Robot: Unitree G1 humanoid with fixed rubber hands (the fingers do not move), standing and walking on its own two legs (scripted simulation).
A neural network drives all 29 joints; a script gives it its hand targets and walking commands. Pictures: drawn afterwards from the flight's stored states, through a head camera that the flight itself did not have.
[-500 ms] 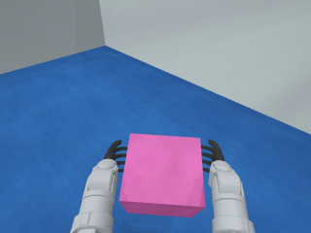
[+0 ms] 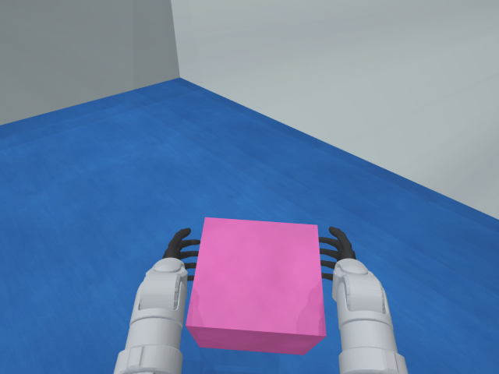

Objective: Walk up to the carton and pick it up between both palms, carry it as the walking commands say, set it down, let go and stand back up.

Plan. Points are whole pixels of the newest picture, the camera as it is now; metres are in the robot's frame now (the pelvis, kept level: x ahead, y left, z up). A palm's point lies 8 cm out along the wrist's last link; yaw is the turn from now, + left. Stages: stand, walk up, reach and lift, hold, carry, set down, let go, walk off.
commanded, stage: reach and lift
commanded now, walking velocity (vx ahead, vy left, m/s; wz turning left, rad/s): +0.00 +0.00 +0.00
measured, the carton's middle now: (256, 288) +0.31 -0.01 -0.03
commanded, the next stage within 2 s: hold in 0.84 s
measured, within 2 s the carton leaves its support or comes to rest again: neither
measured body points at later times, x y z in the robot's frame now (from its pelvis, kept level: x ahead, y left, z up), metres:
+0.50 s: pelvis +0.00 -0.01 +0.00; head -0.05 -0.01 +0.45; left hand +0.31 +0.14 +0.04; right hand +0.31 -0.15 +0.05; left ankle +0.01 +0.11 -0.74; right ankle +0.02 -0.13 -0.74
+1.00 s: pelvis -0.01 -0.01 +0.00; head -0.07 -0.01 +0.45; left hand +0.29 +0.14 +0.04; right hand +0.30 -0.16 +0.05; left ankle +0.01 +0.11 -0.74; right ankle +0.02 -0.13 -0.74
